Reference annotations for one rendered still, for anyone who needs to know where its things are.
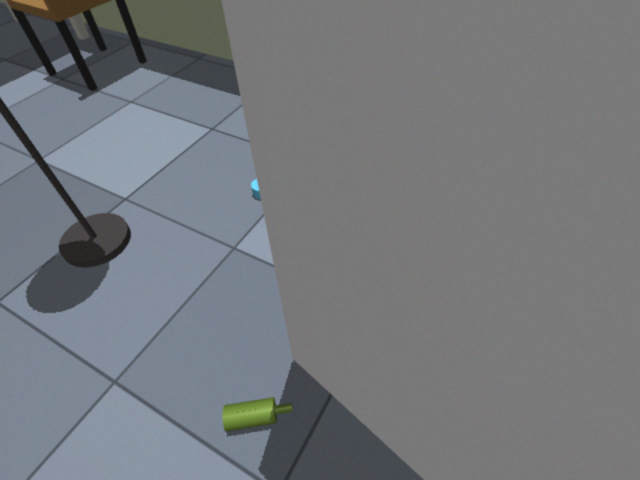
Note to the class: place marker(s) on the chair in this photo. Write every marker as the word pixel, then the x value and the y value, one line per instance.
pixel 58 11

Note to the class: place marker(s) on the floor lamp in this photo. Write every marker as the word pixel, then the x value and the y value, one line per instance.
pixel 93 240

